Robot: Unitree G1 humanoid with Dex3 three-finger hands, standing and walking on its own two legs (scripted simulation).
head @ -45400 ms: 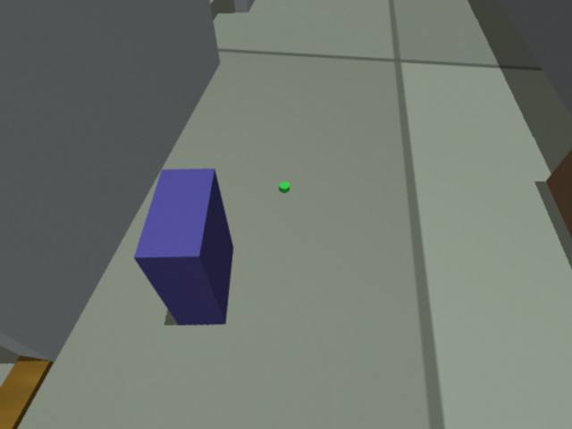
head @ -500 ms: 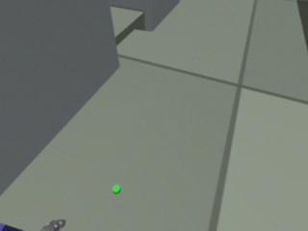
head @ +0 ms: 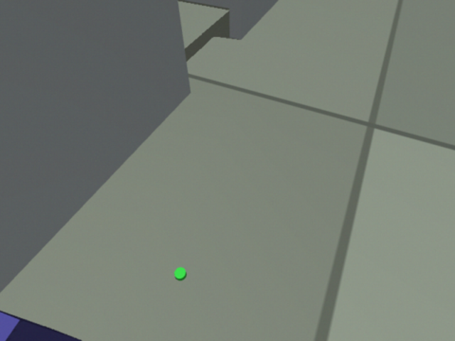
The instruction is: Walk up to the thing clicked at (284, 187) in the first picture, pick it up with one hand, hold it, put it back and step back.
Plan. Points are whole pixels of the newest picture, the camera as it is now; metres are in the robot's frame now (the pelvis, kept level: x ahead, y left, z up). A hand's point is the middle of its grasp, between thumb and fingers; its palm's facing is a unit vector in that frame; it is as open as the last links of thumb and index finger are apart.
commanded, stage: walk up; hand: left
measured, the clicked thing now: (180, 273) +0.47 +0.25 -0.77
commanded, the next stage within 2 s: stand in 0.02 s
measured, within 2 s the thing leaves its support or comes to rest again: neither
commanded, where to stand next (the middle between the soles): +0.07 +0.03 m, yaw -4 degrees
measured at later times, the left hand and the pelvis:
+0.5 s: hand out of the picture +0.10 +0.25 -0.15, palm faces -0.03 -0.94 -0.35, open 7.4 cm; pelvis +0.02 -0.01 +0.00, yaw -1 degrees
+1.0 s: hand out of the picture +0.09 +0.24 -0.15, palm faces -0.03 -0.94 -0.35, open 7.4 cm; pelvis +0.01 -0.01 +0.00, yaw -1 degrees
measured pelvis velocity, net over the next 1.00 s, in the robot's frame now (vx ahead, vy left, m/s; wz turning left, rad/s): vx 0.01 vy -0.01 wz -0.02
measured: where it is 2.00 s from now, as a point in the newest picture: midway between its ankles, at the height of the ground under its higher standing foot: outside the picture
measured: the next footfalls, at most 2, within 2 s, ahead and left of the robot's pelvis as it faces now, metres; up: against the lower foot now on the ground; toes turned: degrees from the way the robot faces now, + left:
none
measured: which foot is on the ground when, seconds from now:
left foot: down 0.00-1.00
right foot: down 0.00-1.00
